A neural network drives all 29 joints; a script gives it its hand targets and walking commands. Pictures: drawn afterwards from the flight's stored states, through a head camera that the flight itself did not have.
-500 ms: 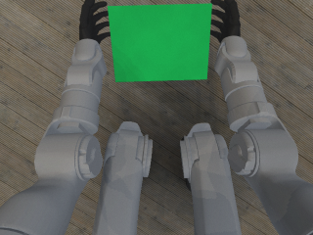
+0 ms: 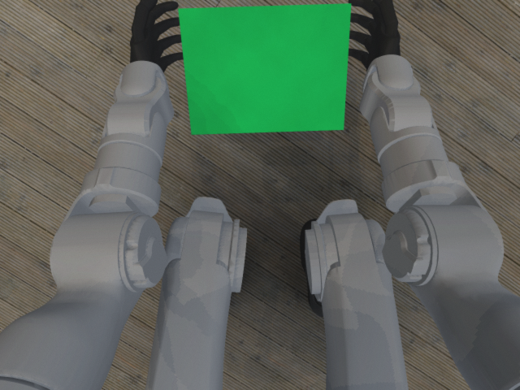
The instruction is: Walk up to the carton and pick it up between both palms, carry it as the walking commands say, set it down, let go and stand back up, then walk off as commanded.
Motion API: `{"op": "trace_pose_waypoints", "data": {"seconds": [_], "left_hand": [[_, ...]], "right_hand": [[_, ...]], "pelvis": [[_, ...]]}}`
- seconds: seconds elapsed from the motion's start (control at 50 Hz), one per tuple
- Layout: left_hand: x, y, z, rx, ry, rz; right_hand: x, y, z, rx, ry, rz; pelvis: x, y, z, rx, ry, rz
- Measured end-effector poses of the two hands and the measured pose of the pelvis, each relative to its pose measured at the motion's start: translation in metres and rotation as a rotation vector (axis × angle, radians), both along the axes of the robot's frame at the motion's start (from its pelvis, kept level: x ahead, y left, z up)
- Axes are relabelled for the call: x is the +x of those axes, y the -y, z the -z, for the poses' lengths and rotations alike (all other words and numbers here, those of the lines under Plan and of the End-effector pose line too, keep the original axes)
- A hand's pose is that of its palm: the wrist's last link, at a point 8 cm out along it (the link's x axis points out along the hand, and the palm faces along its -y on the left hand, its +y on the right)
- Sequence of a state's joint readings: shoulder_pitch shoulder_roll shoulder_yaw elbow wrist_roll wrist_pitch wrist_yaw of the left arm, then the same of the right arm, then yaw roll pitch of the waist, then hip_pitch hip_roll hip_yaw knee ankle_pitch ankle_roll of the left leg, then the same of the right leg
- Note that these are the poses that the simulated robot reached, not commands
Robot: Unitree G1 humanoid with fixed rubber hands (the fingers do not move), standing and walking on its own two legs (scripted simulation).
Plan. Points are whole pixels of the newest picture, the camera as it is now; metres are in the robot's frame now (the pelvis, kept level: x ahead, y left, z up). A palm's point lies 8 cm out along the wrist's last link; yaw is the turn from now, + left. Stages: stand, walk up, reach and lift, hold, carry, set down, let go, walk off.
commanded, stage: set down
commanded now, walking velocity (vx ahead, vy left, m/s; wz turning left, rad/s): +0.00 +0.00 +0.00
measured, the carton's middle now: (264, 74) +0.51 +0.01 -0.25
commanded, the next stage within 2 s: none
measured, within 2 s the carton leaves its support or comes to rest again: rests again in 1.18 s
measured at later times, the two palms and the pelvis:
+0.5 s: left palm (148, 61) +0.50 +0.17 -0.16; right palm (380, 55) +0.51 -0.14 -0.16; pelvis +0.00 +0.00 -0.01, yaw +0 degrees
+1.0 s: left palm (150, 58) +0.51 +0.17 -0.17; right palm (377, 52) +0.52 -0.14 -0.17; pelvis +0.00 +0.00 -0.01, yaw +0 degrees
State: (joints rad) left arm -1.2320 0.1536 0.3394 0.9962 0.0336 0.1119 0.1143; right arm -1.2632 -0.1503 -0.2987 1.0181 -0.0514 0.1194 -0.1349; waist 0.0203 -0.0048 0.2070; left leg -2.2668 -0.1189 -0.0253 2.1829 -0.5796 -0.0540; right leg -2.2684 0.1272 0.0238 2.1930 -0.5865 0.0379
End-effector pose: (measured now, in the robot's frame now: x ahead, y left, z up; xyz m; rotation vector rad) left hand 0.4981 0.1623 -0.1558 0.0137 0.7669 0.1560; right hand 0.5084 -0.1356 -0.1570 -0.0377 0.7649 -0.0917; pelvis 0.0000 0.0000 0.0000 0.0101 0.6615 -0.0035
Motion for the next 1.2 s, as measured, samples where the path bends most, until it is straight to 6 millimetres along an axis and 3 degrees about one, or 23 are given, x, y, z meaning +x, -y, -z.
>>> {"op": "trace_pose_waypoints", "data": {"seconds": [1.06,1.2], "left_hand": [[0.01,-0.004,0.015,-0.007,0.034,0.046],[-0.005,-0.013,0.03,0.02,-0.004,0.039]], "right_hand": [[0.011,0.001,0.014,0.016,0.039,-0.053],[-0.004,0.015,0.029,-0.027,0.004,-0.044]], "pelvis": [[0.002,-0.002,0.01,-0.003,0.02,-0.001],[0.0,-0.002,0.006,-0.002,0.014,-0.001]]}}
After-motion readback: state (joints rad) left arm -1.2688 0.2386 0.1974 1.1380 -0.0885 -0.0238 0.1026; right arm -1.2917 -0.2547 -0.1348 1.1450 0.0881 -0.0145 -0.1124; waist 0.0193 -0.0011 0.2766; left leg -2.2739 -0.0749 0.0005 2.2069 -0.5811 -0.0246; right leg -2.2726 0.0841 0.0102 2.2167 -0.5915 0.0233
